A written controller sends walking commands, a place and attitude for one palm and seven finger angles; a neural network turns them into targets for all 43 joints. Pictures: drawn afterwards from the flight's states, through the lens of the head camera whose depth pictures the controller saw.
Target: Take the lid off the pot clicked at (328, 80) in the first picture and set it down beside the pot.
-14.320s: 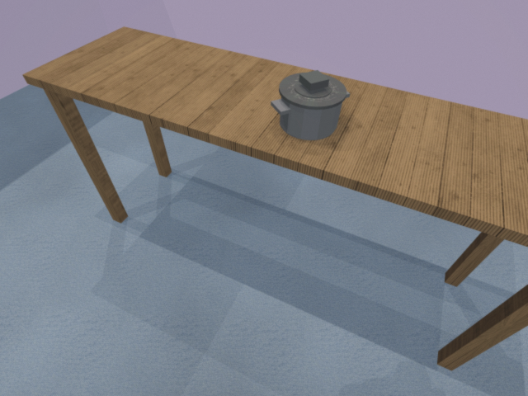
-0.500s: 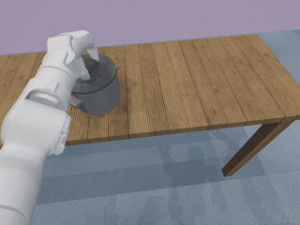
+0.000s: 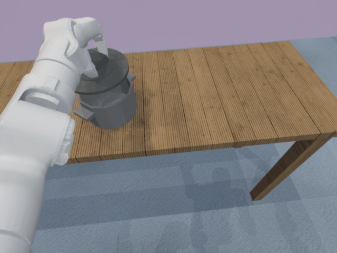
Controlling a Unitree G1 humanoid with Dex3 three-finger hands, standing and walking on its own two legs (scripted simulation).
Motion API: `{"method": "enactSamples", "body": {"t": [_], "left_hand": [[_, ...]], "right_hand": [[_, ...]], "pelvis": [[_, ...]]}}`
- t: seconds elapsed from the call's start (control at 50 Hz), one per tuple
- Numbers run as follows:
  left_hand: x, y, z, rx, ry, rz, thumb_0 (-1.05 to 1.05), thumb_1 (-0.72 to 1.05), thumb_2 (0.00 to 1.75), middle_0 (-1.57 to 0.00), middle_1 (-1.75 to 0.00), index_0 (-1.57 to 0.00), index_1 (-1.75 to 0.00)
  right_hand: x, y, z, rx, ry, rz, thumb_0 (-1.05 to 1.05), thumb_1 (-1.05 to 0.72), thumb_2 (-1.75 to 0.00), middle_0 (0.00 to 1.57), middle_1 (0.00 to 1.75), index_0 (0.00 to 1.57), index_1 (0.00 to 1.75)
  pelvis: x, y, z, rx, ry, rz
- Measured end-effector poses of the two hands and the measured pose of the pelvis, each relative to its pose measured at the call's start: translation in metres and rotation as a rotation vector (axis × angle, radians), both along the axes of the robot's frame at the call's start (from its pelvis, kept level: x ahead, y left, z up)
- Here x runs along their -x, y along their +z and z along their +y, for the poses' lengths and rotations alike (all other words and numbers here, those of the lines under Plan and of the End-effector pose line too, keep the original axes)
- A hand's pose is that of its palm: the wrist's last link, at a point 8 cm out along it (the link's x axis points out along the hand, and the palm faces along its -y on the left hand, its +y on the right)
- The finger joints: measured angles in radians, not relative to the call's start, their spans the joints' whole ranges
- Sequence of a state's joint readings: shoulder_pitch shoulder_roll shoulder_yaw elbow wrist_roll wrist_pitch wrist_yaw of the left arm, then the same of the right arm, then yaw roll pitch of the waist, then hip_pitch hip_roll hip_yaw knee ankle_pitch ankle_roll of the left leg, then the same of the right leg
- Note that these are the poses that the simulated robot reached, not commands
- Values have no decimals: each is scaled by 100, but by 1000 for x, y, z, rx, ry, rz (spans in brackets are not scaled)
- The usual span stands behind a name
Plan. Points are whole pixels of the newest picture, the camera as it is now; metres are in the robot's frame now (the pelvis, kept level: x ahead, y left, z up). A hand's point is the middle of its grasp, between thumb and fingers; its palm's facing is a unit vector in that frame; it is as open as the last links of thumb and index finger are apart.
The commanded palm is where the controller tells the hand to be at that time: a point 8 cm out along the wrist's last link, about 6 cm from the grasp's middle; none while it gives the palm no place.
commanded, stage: lift the lid straight up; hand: left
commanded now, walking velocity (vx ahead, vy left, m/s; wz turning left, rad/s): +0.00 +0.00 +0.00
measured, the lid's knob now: (92, 61) +0.54 +0.13 +0.17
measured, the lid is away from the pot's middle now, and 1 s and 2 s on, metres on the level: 0.01 0.02 0.12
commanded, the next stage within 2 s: move the lid sideways beside the pot in 0.98 s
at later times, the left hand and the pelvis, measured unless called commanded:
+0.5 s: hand (75, 39) +0.51 +0.14 +0.24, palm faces -0.32 -0.12 -0.94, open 9.0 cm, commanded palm +0.53 +0.14 +0.31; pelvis +0.00 +0.01 +0.00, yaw +0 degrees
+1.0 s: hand (70, 33) +0.50 +0.14 +0.26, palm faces -0.32 -0.12 -0.94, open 9.0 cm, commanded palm +0.53 +0.13 +0.33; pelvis -0.01 +0.01 +0.00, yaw +1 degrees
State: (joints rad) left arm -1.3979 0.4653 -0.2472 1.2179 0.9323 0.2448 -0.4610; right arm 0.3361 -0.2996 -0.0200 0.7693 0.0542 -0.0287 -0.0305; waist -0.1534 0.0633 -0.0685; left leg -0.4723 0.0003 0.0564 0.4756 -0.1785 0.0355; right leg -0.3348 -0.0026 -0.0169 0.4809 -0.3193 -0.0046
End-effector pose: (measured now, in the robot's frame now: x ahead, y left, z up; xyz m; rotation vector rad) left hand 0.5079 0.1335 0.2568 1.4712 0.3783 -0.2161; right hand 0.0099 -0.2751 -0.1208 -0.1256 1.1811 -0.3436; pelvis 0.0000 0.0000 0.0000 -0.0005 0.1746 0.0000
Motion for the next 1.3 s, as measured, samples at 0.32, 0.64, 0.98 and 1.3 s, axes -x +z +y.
{"method": "enactSamples", "body": {"t": [0.32, 0.64, 0.98, 1.3], "left_hand": [[-1, 22, 2, 1, 3, -15, -2, 8, 78, -58, -100, -55, -99], [6, 51, 16, -20, 64, -42, -2, 8, 78, -58, -101, -55, -99], [9, 62, 12, 9, 87, -43, -3, 8, 78, -58, -101, -56, -99], [-10, 61, 10, 5, 44, -99, -3, 8, 78, -58, -100, -56, -99]], "right_hand": [[3, 1, 8, -1, 13, 5, 0, -91, -90, 20, 30, 20, 29], [1, 2, 13, -11, 30, 2, 0, -91, -90, 20, 30, 20, 29], [-3, 4, 13, 4, 39, -22, 0, -91, -90, 20, 30, 20, 29], [7, 4, 14, -1, 6, 8, 0, -91, -90, 20, 30, 20, 29]], "pelvis": [[1, 0, 6, 2, 5, 3], [3, 1, 9, 6, 12, 2], [7, 1, 10, 8, 10, 2], [-2, 1, 6, 4, -8, 24]]}}
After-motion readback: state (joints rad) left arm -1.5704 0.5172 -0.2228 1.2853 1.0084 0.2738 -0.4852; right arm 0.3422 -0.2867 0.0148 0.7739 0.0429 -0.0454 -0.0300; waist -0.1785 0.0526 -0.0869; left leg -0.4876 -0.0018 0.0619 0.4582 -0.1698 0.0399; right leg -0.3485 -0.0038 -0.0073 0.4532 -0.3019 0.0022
